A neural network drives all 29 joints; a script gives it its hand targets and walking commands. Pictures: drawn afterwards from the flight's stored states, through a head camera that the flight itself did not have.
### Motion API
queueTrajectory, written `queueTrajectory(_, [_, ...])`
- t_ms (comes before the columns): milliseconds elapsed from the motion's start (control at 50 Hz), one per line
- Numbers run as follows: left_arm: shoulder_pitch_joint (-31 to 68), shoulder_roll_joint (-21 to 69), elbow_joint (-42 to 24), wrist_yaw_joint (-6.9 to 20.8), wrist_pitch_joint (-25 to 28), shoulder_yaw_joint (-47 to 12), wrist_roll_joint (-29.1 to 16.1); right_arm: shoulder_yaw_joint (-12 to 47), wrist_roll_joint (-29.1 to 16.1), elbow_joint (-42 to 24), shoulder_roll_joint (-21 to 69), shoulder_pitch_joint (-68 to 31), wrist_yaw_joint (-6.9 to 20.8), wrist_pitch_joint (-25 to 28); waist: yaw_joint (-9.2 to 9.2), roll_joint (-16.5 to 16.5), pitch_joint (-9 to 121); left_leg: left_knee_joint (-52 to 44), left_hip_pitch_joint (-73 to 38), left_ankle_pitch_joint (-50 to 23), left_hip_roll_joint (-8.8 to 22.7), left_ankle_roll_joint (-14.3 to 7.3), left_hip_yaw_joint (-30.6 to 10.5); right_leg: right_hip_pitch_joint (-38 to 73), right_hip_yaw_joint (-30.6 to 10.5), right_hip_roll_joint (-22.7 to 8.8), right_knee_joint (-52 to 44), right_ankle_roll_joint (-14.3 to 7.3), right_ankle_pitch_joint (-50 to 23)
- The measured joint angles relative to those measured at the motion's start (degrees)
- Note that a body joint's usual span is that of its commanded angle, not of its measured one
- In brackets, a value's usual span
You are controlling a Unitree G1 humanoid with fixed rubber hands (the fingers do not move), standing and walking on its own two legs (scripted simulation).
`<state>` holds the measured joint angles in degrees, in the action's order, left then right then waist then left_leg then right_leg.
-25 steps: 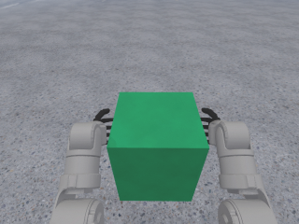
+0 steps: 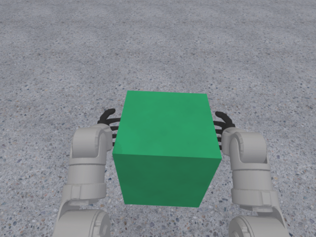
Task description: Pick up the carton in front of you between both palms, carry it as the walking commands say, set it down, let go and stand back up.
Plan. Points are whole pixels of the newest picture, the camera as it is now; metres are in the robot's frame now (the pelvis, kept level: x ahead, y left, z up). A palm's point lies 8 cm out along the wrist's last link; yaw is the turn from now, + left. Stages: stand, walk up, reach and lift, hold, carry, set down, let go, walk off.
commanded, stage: carry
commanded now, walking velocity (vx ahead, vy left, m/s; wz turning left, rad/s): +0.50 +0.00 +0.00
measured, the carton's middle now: (164, 150) +0.36 +0.00 +0.02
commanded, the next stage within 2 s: none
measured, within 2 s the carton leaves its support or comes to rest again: neither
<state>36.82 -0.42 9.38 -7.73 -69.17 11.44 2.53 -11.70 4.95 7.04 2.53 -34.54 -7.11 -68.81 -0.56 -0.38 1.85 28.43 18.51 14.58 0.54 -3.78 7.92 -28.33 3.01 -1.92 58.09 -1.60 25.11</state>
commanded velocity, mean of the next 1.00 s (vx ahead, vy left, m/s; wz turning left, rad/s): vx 0.50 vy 0.00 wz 0.00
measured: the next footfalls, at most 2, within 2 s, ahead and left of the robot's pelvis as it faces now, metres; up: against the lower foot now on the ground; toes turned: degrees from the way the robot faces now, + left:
right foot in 0.32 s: +0.37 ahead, -0.11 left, -0.07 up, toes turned -5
left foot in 0.84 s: +0.71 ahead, +0.00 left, -0.07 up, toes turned +4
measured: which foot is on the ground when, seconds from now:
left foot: down 0.00-0.36, up 0.38-0.82, down 0.84-1.00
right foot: up 0.00-0.30, down 0.32-0.82, up 0.84-1.00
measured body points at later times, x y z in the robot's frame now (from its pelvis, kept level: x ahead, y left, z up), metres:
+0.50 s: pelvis +0.29 -0.07 -0.08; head +0.33 -0.09 +0.37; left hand +0.65 +0.09 +0.01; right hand +0.66 -0.21 +0.00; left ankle +0.20 +0.08 -0.68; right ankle +0.33 -0.11 -0.80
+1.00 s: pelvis +0.61 -0.05 -0.07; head +0.65 -0.05 +0.38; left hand +0.99 +0.07 +0.02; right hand +0.96 -0.23 +0.02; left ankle +0.67 -0.01 -0.80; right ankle +0.53 -0.17 -0.71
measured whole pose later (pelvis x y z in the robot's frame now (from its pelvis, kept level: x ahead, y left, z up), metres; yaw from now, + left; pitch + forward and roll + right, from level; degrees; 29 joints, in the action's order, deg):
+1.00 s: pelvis +0.61 -0.05 -0.07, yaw -2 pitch +4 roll -1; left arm 34.3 1.1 4.3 -7.3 -66.8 11.6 3.3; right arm -11.2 3.5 3.1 2.3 -33.5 -8.2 -67.0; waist -2.8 0.5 -0.5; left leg 28.3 22.4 10.4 -2.2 -6.9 8.4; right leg -28.7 1.2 0.3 69.5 -2.2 23.1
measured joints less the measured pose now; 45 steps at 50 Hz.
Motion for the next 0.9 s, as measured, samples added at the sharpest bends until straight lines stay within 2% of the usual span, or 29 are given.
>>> queueTrajectory(80, [0.06, 0.57, -4.4, -0.03, 0.01, -0.23, 0.24, -0.18, -1.46, -4.35, -0.47, -0.07, -0.62, -0.11, -1.22, 0.08, -1.67, -3.39, -4.16, 1.28, -0.29, 0.04, -0.31, -5.28, -0.27, -0.71, -8.22, 1.17, -5.03])
queueTrajectory(140, [0.11, 1.32, -7.68, -0.06, -0.06, 0.49, 0.83, -0.64, -1.97, -6.33, -0.46, -1.0, -0.73, 0.08, -1.68, -0.19, -1.57, -3.66, -6.86, 3.93, -0.47, 0.75, -0.29, -7.3, 0.27, -0.96, -13.79, 1.06, -12.46])
queueTrajectory(240, [-0.24, 1.54, -8.45, 0.12, -0.46, 2.02, 1.34, -0.1, -1.87, -4.45, -0.3, -2.33, -0.67, 0.5, -2.41, -1.18, 1.21, 0.01, -11.46, 12.03, -1.41, 2.51, -0.06, -5.85, 0.27, -0.93, -26.01, -0.04, -29.9])
queueTrajectory(300, [0.46, 1.24, -5.82, 0.65, -0.58, 2.64, 1.71, 0.91, -1.73, -1.89, -0.93, -2.91, -0.63, 0.29, -2.77, -1.51, 2.56, 6.79, -14.23, 19.84, -1.52, 3.87, -0.36, -1.23, 1.8, -1.06, -33.79, -1.24, -35.19])
queueTrajectory(320, [0.98, 1.17, -4.48, 0.84, -0.56, 2.61, 1.95, 1.09, -1.84, -1.01, -1.34, -3.07, -0.62, 0.11, -2.64, -1.69, 2.78, 11.68, -14.48, 22.7, -1.17, 4.1, -0.28, 1.24, 2.94, -1.06, -35.1, -1.24, -34.69])
queueTrajectory(360, [1.94, 1.55, -1.69, 1.05, 0.11, 2.36, 2.71, 1.49, -2.46, 1.25, -2.8, -3.9, -0.59, 0.08, -1.7, -0.18, 3.4, 27.05, -10.82, 22.95, 0.77, 3.44, -2.1, 3.2, 4.04, 0.25, -30.15, -3.19, -17.66])
queueTrajectory(380, [2.01, 1.81, -0.47, 1.08, 0.69, 2.13, 3.08, 1.52, -2.81, 2.55, -3.45, -4.29, -0.61, 0.27, -0.99, 1.01, 3.0, 35.51, -7.65, 22.38, 1.06, 3.25, -4.72, 1.91, 4.38, 1.27, -25.6, -4.09, -12.96])
queueTrajectory(420, [0.89, 1.98, 1.02, 1.02, 0.83, 1.56, 2.99, 1.71, -3.1, 4.24, -3.82, -3.93, -0.65, -0.13, -0.28, 1.18, 2.01, 46.85, -0.91, 19.26, 0.28, 3.27, -7.51, 1.53, 4.58, 1.74, -21.79, -5.04, -12.26])
queueTrajectory(460, [-0.95, 2.03, 0.49, 0.8, 0.41, 1.39, 2.28, 1.94, -2.93, 4.51, -3.46, -3.44, -0.85, -0.97, 0.29, 0.91, 0.22, 49.99, 5.85, 15.82, 0.56, 3.32, -7.36, 3.01, 4.36, 2.09, -21.94, -5.12, -10.45])
queueTrajectory(540, [-3.18, 2.33, -3.17, 0.42, 0.96, 1.73, 1.32, 1.76, -2.33, 2.08, -2.34, -2.91, -1.09, -0.7, 1.42, 0.85, -3.51, 46.52, 17.94, 7.56, 2.51, 3.52, -6.27, 7.09, 4.07, 3.04, -25.36, -5.18, -8.97])
queueTrajectory(620, [-4.66, 3.16, -6.01, 0.38, 3.43, 2.38, 1.02, 0.9, -1.43, -1.83, -0.62, -0.85, -1.13, 1.42, 2.52, 1.1, -4.8, 38.28, 25.2, 2.35, 3.47, 3.69, -5.83, 11.72, 3.71, 4.27, -28.2, -5.52, -6.61])
queueTrajectory(700, [-5.95, 3.54, -7.66, 0.4, 5.32, 2.03, 0.42, 0.5, -0.78, -5.57, 0.7, 1.93, -1.12, 2.95, 3.21, 1.07, -4.29, 24.8, 25.87, -4.94, 2.65, 2.89, -4.22, 17.85, 3.0, 5.06, -31.23, -5.06, -3.35])
queueTrajectory(780, [-5.42, 3.26, -9.23, 0.26, 5.68, 0.99, 0.04, 0.29, -0.73, -8.8, 0.88, 2.63, -1.16, 3.07, 3.38, 1.02, -3.31, 7.67, 20.36, -13.72, -0.1, 0.87, -0.71, 24.28, 2.65, 5.55, -32.61, -4.28, 0.97])
queueTrajectory(820, [-5.0, 2.72, -9.79, 0.27, 5.26, 0.86, -0.12, 0.46, -0.75, -8.93, 0.89, 2.1, -1.15, 3.06, 3.2, 0.89, -2.77, 0.59, 14.58, -16.38, -1.91, -0.31, 1.34, 25.75, 3.35, 5.39, -27.66, -3.51, 3.54])
queueTrajectory(840, [-4.79, 2.11, -9.75, 0.3, 4.96, 0.87, -0.34, 0.59, -0.55, -8.32, 1.14, 1.65, -1.15, 3.18, 2.87, 0.62, -2.36, -0.72, 11.72, -14.0, -2.4, -1.9, 1.67, 24.84, 4.0, 4.95, -21.77, -2.98, 4.24])
queueTrajectory(860, [-3.95, 1.27, -9.0, 0.35, 4.87, 0.83, -0.74, 0.59, -0.18, -7.57, 1.37, 1.03, -1.15, 3.55, 2.07, -0.62, -2.41, 1.43, 11.49, -10.36, -3.07, -3.08, 2.01, 22.03, 3.24, 4.17, -13.18, -2.0, 2.58])
queueTrajectory(900, [-2.91, 0.35, -6.84, 0.46, 4.68, 0.71, -1.06, 0.7, 0.19, -5.46, 1.19, 0.09, -1.1, 3.57, 0.59, -0.98, -2.41, 4.53, 10.83, -6.32, -3.26, -3.9, 2.0, 14.39, 0.02, 4.85, 5.01, -0.92, 3.08])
